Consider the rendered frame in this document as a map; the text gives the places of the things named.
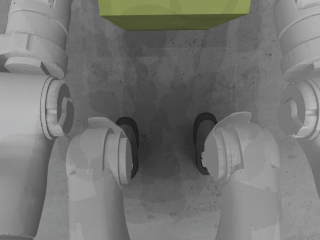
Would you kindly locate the robot left thigh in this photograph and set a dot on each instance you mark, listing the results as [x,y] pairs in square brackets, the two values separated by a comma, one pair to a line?
[95,189]

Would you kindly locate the robot right forearm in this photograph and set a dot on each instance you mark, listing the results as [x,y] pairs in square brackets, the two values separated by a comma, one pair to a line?
[297,24]

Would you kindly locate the robot left forearm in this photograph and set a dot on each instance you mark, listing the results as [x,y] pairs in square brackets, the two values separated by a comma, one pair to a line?
[35,38]

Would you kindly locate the robot right upper arm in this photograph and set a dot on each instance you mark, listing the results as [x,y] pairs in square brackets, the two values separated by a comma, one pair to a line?
[299,117]

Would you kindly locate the robot left upper arm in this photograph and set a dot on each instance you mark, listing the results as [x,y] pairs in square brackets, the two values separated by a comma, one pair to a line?
[34,111]

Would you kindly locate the right robot foot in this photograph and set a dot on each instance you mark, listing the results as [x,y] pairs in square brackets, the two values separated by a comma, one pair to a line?
[203,125]

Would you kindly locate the carton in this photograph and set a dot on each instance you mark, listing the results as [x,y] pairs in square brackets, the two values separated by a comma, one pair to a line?
[168,15]

